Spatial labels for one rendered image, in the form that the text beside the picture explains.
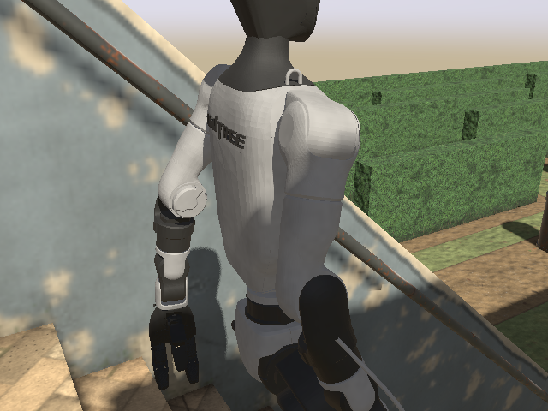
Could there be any right robot forearm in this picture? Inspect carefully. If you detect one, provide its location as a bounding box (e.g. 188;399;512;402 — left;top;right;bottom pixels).
298;275;389;411

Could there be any right robot upper arm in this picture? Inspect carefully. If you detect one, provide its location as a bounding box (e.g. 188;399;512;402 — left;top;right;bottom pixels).
275;90;360;323

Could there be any left robot forearm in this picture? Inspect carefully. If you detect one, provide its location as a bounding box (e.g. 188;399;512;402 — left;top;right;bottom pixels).
153;196;195;310

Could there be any left robot upper arm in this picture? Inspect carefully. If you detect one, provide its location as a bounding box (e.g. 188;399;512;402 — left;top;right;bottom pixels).
158;64;231;218

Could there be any humanoid robot torso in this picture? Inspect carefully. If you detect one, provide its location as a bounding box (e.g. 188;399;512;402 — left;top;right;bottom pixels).
207;68;328;396

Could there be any robot right thigh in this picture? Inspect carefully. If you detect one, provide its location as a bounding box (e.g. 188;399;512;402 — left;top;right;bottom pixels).
274;349;336;411

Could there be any left robot hand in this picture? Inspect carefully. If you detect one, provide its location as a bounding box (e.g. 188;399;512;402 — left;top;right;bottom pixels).
149;304;199;390

